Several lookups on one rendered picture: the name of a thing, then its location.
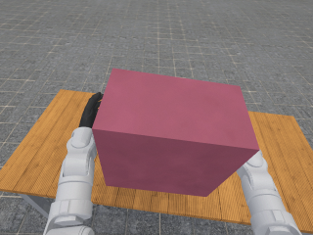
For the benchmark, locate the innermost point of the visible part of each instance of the robot right forearm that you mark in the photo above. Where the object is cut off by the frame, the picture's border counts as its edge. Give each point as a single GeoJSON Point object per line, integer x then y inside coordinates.
{"type": "Point", "coordinates": [268, 213]}

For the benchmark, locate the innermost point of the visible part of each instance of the left robot upper arm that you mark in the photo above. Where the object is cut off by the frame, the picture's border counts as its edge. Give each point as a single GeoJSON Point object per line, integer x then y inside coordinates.
{"type": "Point", "coordinates": [74, 230]}

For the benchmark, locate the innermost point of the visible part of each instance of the carton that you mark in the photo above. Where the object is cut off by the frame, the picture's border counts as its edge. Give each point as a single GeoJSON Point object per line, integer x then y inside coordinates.
{"type": "Point", "coordinates": [171, 134]}

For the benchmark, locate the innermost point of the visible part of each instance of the robot left forearm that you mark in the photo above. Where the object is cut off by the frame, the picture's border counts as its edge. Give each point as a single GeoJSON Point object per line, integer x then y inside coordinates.
{"type": "Point", "coordinates": [73, 199]}

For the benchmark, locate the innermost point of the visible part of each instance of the table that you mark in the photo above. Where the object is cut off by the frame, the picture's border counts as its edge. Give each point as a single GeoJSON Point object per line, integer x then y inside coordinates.
{"type": "Point", "coordinates": [33, 171]}

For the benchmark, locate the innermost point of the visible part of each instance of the robot left hand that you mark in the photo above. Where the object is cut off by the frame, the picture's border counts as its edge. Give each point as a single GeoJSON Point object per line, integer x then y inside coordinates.
{"type": "Point", "coordinates": [90, 110]}

